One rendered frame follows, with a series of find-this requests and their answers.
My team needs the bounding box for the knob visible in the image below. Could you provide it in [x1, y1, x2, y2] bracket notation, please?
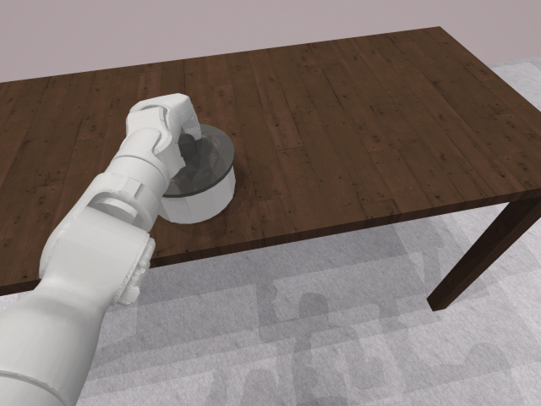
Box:
[178, 133, 198, 162]

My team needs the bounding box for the table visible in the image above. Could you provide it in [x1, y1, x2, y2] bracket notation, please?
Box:
[0, 26, 541, 311]

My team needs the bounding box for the lid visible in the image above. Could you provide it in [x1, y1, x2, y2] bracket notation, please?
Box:
[162, 123, 235, 198]

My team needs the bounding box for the pot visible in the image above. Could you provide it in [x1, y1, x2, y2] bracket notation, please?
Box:
[158, 166, 236, 224]

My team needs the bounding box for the robot left forearm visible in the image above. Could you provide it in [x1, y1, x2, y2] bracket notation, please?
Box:
[39, 102, 183, 279]

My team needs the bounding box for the robot left upper arm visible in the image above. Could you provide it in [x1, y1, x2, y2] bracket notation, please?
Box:
[0, 206, 156, 406]

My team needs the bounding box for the robot left hand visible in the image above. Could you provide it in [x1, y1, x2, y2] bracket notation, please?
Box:
[129, 93, 201, 168]

